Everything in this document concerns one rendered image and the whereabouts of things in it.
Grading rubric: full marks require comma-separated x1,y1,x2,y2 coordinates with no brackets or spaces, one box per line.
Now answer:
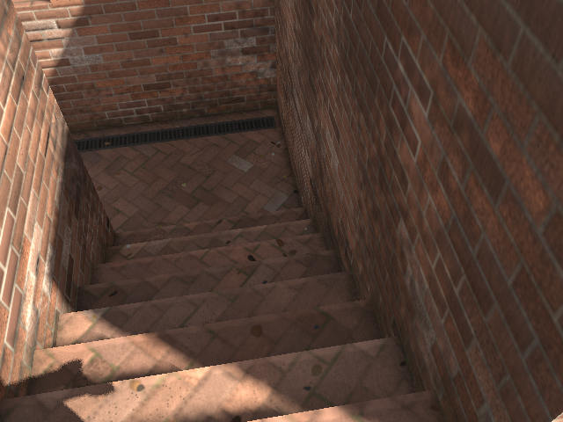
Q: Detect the stairs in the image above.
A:
0,207,446,422

